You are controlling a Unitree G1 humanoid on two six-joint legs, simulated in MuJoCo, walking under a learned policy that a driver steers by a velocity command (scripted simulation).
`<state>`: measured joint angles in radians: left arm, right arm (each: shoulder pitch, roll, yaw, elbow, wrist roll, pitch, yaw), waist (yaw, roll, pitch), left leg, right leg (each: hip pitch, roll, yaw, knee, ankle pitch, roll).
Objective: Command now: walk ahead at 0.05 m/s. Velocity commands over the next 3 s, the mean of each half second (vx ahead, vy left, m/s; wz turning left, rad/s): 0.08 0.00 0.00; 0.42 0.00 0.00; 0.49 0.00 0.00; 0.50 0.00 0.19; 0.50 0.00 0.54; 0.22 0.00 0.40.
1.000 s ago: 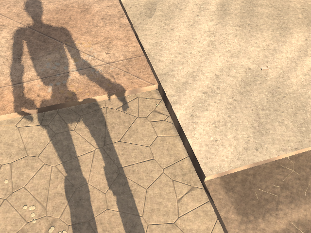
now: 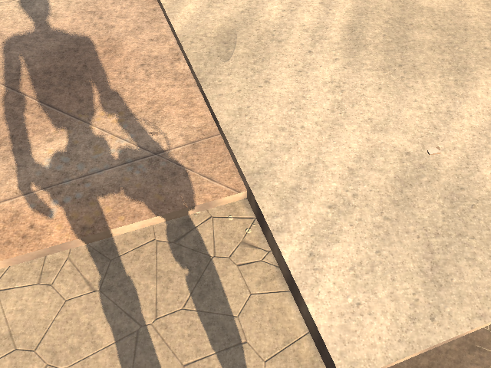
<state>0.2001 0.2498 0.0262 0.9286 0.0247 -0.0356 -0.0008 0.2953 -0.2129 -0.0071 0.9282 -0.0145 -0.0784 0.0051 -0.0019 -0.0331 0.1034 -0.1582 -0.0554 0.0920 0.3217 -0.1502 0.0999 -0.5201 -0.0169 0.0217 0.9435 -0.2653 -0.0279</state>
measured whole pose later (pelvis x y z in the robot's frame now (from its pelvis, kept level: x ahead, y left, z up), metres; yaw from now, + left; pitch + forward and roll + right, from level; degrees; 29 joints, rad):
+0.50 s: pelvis +0.07 +0.01 -0.01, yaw +1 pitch +0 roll -1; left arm 0.26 0.23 0.06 1.03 0.00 0.02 0.02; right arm 0.33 -0.21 -0.02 1.04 -0.03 -0.02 -0.02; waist -0.02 -0.01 -0.02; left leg -0.12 -0.02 0.04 0.43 -0.38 0.09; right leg -0.30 0.02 -0.04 0.47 -0.26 -0.06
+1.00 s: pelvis +0.27 -0.02 -0.02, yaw +1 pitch +1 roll -1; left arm 0.08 0.20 0.05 0.93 0.03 -0.07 -0.01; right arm 0.45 -0.18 -0.03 1.09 -0.01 -0.08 -0.01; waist -0.05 0.02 0.06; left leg -0.20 0.00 -0.01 1.08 -0.40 0.08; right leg -0.37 0.04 -0.12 0.56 -0.19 -0.09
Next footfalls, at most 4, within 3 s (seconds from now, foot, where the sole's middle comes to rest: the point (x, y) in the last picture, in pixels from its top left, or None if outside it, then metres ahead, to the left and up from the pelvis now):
0.18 right None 0.17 -0.10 -0.78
0.48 left None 0.07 0.09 -0.78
0.92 right None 0.37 -0.10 -0.78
1.44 left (209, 287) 0.67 0.10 -0.78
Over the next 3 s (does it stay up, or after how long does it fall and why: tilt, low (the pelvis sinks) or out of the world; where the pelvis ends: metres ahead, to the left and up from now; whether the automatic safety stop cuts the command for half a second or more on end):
stays up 1.27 0.22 0.04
